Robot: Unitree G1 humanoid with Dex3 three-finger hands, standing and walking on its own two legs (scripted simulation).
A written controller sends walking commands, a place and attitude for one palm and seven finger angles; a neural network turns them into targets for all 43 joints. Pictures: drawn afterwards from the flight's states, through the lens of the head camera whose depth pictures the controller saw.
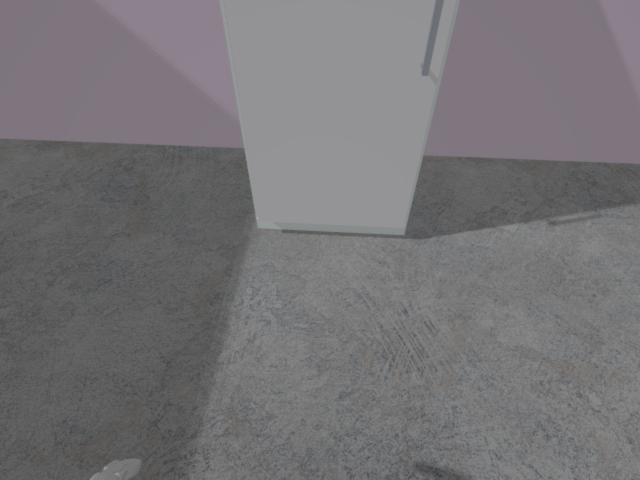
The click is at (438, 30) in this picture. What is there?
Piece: fridge door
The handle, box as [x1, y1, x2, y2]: [421, 0, 443, 75]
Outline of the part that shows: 443,0 435,0 424,61 421,63 422,75 427,75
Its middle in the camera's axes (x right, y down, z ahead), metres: +0.29 -0.57 +1.00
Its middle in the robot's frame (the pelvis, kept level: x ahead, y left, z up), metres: +1.16 -0.23 +0.13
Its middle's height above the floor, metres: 0.90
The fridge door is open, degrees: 0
